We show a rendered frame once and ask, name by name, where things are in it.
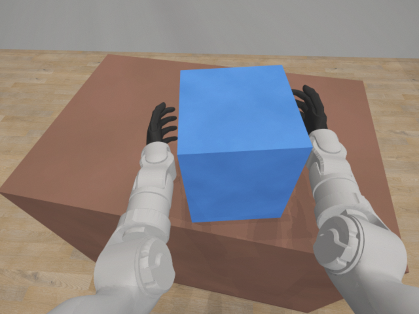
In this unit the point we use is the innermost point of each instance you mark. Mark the robot left forearm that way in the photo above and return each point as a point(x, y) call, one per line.
point(150, 200)

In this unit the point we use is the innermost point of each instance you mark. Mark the left robot upper arm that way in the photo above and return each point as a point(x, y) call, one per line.
point(129, 277)

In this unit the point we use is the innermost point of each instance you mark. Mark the robot right forearm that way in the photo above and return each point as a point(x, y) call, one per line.
point(333, 184)

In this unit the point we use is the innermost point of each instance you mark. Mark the carton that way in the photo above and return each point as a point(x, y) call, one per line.
point(242, 143)

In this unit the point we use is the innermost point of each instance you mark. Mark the pedestal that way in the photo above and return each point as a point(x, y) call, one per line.
point(78, 177)

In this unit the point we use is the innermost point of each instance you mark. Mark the right robot upper arm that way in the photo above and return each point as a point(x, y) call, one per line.
point(366, 263)

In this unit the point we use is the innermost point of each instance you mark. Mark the robot right hand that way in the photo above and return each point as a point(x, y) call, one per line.
point(313, 114)

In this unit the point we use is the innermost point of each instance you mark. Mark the robot left hand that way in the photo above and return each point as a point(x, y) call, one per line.
point(155, 132)

